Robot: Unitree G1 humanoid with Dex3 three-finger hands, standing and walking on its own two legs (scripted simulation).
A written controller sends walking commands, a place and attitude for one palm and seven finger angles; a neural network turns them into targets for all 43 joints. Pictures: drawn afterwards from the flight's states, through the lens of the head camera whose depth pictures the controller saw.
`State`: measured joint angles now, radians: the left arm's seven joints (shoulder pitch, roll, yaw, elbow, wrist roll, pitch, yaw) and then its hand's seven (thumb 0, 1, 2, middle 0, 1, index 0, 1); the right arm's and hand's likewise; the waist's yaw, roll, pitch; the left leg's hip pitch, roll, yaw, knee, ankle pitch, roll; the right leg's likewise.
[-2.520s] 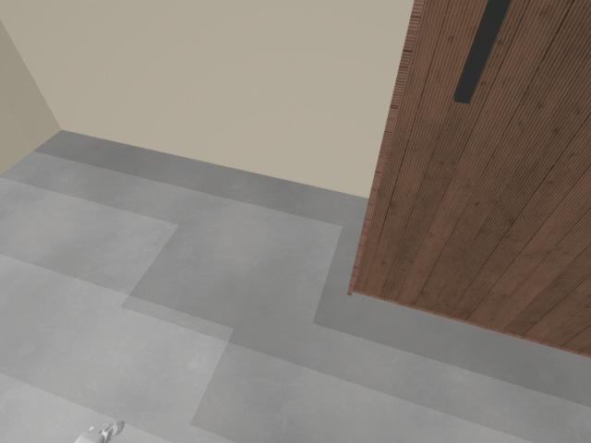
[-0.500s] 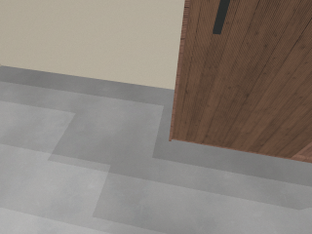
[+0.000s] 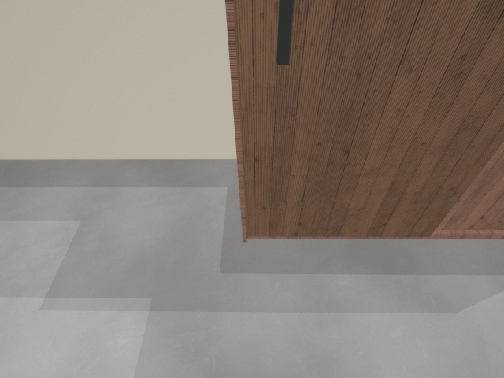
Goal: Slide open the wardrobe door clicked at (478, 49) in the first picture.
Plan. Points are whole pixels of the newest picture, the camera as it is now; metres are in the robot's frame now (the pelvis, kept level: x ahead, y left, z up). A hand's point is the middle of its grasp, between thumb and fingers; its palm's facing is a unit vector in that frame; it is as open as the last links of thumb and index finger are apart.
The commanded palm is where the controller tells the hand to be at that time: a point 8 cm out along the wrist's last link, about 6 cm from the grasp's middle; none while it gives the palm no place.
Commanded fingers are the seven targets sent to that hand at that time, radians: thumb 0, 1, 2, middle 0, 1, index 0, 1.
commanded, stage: take the last steps up to it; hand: left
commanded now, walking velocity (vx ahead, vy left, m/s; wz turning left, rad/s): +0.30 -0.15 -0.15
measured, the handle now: out of the picture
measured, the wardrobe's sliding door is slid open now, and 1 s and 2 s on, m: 0.00 0.00 0.00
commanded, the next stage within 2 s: come to a stop and stand still in 0.68 s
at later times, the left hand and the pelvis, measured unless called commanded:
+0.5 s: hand (164, 365) +0.18 +0.18 -0.17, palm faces -0.05 -0.99 -0.12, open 7.4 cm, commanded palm none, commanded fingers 0.00 0.90 0.90 -0.20 -0.30 -0.20 -0.30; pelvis +0.17 +0.00 +0.02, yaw -6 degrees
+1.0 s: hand (248, 237) +0.45 +0.03 -0.15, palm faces -0.08 -0.97 -0.22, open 7.2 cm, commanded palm none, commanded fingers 0.00 0.90 0.90 -0.20 -0.30 -0.20 -0.30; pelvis +0.32 -0.12 +0.01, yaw -5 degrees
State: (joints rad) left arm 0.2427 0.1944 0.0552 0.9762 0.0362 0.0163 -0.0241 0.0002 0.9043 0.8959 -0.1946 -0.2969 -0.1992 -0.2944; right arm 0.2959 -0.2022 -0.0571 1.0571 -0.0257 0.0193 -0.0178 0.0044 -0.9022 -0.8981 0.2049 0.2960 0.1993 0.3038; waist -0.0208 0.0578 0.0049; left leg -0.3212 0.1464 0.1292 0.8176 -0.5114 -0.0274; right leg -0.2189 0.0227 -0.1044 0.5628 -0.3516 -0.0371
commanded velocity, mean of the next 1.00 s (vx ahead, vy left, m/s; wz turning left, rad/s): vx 0.09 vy -0.03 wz -0.05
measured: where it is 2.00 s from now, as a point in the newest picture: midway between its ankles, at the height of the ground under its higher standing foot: outside the picture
